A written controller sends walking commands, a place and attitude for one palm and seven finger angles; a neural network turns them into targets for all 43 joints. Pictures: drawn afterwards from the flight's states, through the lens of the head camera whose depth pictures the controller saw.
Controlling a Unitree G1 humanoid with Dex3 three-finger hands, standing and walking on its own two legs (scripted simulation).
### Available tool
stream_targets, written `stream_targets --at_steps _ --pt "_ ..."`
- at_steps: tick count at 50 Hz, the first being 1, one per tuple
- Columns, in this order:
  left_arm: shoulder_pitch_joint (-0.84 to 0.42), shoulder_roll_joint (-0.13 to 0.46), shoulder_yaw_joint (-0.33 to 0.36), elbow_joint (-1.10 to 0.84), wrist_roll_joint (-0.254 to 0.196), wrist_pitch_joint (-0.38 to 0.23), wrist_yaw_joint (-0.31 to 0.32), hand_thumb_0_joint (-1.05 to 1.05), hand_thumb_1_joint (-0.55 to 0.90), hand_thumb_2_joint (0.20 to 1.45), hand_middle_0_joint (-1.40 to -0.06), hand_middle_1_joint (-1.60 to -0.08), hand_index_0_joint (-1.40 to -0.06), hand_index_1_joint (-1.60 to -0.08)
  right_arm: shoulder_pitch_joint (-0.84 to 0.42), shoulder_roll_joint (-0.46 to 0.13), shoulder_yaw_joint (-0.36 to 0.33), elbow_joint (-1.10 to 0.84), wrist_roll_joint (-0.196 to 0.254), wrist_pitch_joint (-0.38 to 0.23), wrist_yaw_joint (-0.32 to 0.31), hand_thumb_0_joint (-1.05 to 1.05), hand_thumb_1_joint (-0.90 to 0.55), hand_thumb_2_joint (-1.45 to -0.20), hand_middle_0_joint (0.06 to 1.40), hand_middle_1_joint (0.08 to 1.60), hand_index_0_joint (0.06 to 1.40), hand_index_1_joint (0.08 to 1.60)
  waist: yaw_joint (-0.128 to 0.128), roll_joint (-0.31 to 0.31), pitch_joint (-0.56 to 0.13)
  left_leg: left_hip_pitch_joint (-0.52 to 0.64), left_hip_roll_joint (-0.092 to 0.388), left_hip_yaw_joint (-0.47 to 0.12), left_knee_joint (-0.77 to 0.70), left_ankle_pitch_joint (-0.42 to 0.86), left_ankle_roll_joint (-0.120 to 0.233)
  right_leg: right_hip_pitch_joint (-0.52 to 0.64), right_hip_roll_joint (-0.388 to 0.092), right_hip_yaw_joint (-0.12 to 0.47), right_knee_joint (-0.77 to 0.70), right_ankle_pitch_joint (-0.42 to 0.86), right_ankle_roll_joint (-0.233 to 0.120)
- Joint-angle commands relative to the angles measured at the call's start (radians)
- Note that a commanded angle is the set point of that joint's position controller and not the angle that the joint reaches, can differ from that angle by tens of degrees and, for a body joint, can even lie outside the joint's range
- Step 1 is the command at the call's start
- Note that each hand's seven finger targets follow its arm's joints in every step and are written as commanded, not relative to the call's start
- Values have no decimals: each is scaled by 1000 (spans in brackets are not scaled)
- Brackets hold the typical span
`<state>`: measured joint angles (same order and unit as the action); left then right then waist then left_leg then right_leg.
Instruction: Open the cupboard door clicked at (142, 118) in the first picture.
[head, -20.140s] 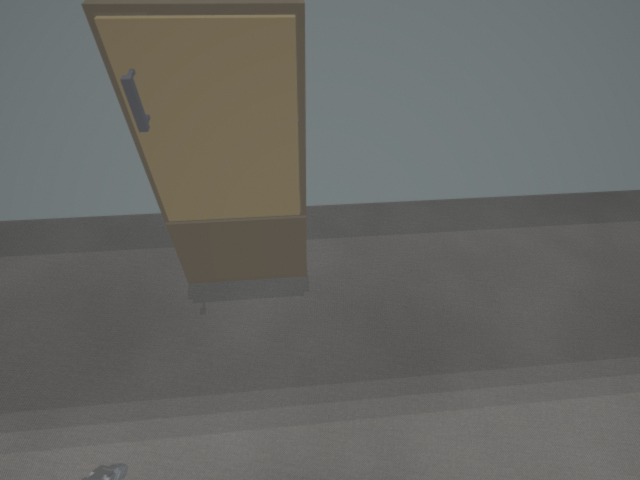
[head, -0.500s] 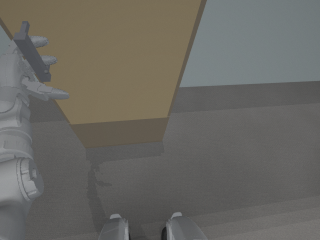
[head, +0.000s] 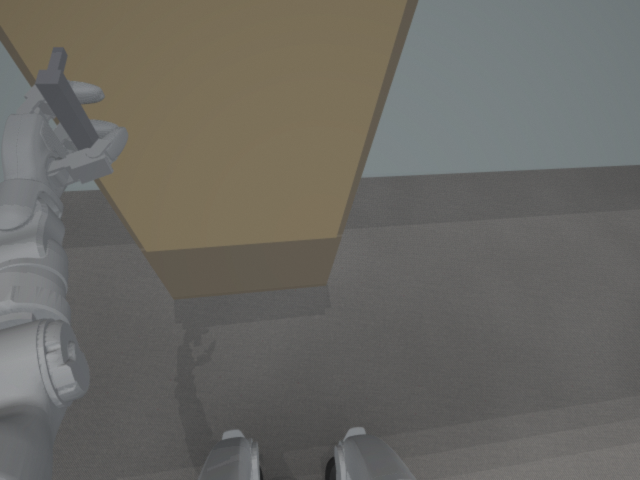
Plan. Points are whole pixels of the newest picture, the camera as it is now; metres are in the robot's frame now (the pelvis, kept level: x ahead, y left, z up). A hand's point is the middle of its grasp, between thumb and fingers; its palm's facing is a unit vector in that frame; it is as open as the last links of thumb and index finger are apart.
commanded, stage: close the thumb around the handle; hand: left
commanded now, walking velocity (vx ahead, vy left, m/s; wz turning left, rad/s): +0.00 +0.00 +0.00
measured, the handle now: (79, 111) +0.55 +0.26 +0.09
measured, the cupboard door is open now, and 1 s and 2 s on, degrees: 0 26 44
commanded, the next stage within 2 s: pull the door open along its arc in 0.20 s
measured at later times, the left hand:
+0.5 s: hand (95, 154) +0.48 +0.23 +0.08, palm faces +0.05 -1.00 +0.00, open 5.7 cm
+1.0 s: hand (144, 269) +0.34 +0.16 +0.08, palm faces +0.26 -0.96 +0.08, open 6.1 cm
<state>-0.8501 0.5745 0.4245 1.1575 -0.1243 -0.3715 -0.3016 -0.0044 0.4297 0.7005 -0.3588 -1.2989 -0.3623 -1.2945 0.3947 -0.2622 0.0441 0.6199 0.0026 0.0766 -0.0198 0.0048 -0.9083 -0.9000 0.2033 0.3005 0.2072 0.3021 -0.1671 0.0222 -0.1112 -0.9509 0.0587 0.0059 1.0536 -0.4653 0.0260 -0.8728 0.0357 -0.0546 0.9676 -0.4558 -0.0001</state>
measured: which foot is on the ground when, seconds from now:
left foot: down 0.00-1.00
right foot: down 0.00-1.00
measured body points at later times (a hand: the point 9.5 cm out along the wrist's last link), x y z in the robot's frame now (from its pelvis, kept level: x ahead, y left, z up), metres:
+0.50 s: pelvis +0.00 +0.00 +0.00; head +0.12 +0.03 +0.44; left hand +0.48 +0.29 +0.08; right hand +0.01 -0.27 -0.10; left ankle +0.01 +0.10 -0.67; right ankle +0.00 -0.13 -0.67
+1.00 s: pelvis +0.01 -0.01 +0.02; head +0.05 +0.00 +0.46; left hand +0.32 +0.21 +0.08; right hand +0.16 -0.24 -0.08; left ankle +0.01 +0.10 -0.67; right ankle +0.00 -0.13 -0.67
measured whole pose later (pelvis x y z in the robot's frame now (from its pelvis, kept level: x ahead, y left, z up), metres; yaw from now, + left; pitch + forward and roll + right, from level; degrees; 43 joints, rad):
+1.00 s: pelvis +0.01 -0.01 +0.02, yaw +1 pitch +13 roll -1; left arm -0.07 0.09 0.13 0.27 -0.17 -0.32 0.11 0.01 0.69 0.75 -0.34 -1.35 -0.35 -1.27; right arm 0.25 -0.22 0.01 0.52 0.00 0.01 0.04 0.01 -0.91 -0.90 0.20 0.30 0.20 0.30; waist -0.03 0.02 -0.15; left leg -0.73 0.03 0.04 0.95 -0.45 0.02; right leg -0.69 0.01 -0.02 0.92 -0.47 0.00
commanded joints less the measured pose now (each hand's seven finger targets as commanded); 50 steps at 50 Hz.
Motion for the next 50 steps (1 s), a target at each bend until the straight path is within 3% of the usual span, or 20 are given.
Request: stream_targets --at_steps 1,4,7,11,14,16,25,29,33,37,39,40,41,43,44,45,46,48,49,50 --pt "-410 225 15 -218 -21 -91 1 0 900 900 -400 -1350 -400 -1350 150 -191 -74 -49 -1 -17 -9 0 -900 -900 200 300 200 300 3 146 -435 438 -21 -67 -105 427 -1 78 32 12 -99 326 -18" --pt "-415 254 34 -243 -19 -103 0 0 900 900 -400 -1350 -400 -1350 152 -195 -76 -47 -2 -17 -10 0 -900 -900 200 300 200 300 9 155 -470 456 -21 -68 -102 456 -1 94 31 15 -93 350 -18" --pt "-409 234 15 -232 -16 -97 -4 0 900 900 -400 -1350 -400 -1350 144 -191 -73 -47 -1 -16 -9 0 -900 -900 200 300 200 300 9 160 -451 444 -22 -68 -108 431 -3 88 30 11 -94 329 -19" --pt "-403 241 19 -192 -13 -83 -2 0 900 900 -400 -1350 -400 -1350 145 -195 -72 -48 2 -15 -12 0 -900 -900 200 300 200 300 2 123 -413 409 -23 -64 -111 390 2 87 31 14 -105 308 -17" --pt "-422 270 36 -220 -11 -89 -4 0 900 900 -400 -1350 -400 -1350 150 -197 -73 -49 1 -14 -14 0 -900 -900 200 300 200 300 6 140 -461 430 -23 -67 -107 423 1 103 28 17 -95 335 -17" --pt "-423 248 18 -203 -12 -84 -6 0 900 900 -400 -1350 -400 -1350 145 -194 -70 -49 1 -16 -15 0 -900 -900 200 300 200 300 -1 140 -427 417 -21 -69 -108 399 0 79 28 12 -97 308 -18" --pt "-179 208 35 -329 -56 -78 -22 0 900 900 -400 -1350 -400 -1350 120 -187 -80 -99 9 -9 -2 0 -900 -900 200 300 200 300 69 132 -500 459 -26 -47 -128 495 -3 180 32 8 -97 397 -20" --pt "-15 156 23 -415 -84 -62 -21 0 900 900 -400 -1350 -400 -1350 92 -179 -87 -129 20 -7 4 0 -900 -900 200 300 200 300 89 89 -461 447 -27 -28 -150 512 1 230 34 6 -114 435 -18" --pt "206 99 16 -576 -124 -57 -16 0 900 900 -400 -1350 -400 -1350 53 -167 -92 -173 30 -18 14 0 -900 -900 200 300 200 300 130 82 -443 452 -31 -16 -177 554 1 302 33 7 -125 476 -22" --pt "340 2 -35 -685 -150 -40 2 0 900 900 -400 -1350 -400 -1350 5 -151 -93 -201 36 -34 21 0 -900 -900 200 300 200 300 133 61 -351 428 -34 -7 -205 492 -2 301 29 0 -137 448 -18" --pt "421 -73 -24 -782 -179 -36 93 0 900 900 -400 -1350 -400 -1350 -25 -130 -92 -210 34 -56 25 0 -900 -900 200 300 200 300 172 55 -361 435 -35 -8 -216 516 -10 320 27 -7 -133 450 -17" --pt "467 -129 -62 -813 -176 -31 122 0 900 900 -400 -1350 -400 -1350 -33 -125 -92 -213 33 -66 30 0 -900 -900 200 300 200 300 161 61 -345 446 -35 -7 -217 524 -13 310 25 -11 -135 450 -15" --pt "514 -163 -45 -856 -186 -23 177 0 900 900 -400 -1350 -400 -1350 -49 -116 -93 -217 30 -76 35 0 -900 -900 200 300 200 300 185 35 -335 431 -36 -5 -223 506 -18 311 23 -17 -135 434 -14" --pt "592 -229 -91 -940 -152 -20 287 0 900 900 -400 -1350 -400 -1350 -74 -106 -91 -220 21 -93 44 0 -900 -900 200 300 200 300 189 11 -315 430 -35 -11 -225 498 -22 316 22 -24 -126 414 -15" --pt "616 -276 -135 -964 -126 -14 328 0 900 900 -400 -1350 -400 -1350 -91 -101 -88 -220 18 -96 49 0 -900 -900 200 300 200 300 179 34 -288 431 -35 -10 -228 479 -25 296 17 -25 -127 395 -14" --pt "611 -312 -177 -1011 -101 -14 366 0 900 900 -400 -1350 -400 -1350 -98 -99 -89 -218 10 -101 54 0 -900 -900 200 300 200 300 165 15 -289 435 -36 -11 -223 462 -22 292 13 -27 -124 394 -13" --pt "649 -310 -148 -1051 -89 -13 424 0 900 900 -400 -1350 -400 -1350 -115 -93 -91 -221 1 -104 56 0 -900 -900 200 300 200 300 192 -5 -304 420 -40 -10 -222 445 -23 317 9 -25 -118 392 -16" --pt "735 -359 -194 -1105 -44 -11 515 0 900 900 -400 -1350 -400 -1350 -138 -86 -88 -230 -11 -105 61 0 -900 -900 200 300 200 300 190 -59 -296 407 -42 -12 -223 408 -19 342 6 -23 -121 377 -17" --pt "780 -417 -239 -1125 -24 -4 551 0 900 900 -400 -1350 -400 -1350 -158 -75 -85 -237 -15 -105 65 0 -900 -900 200 300 200 300 193 -53 -279 400 -47 -5 -225 382 -19 343 1 -21 -125 368 -17" --pt "797 -426 -244 -1140 -9 3 589 0 900 900 -400 -1350 -400 -1350 -169 -74 -83 -238 -18 -102 66 0 -900 -900 200 300 200 300 192 -76 -260 385 -49 -5 -227 352 -18 349 -4 -19 -132 353 -17"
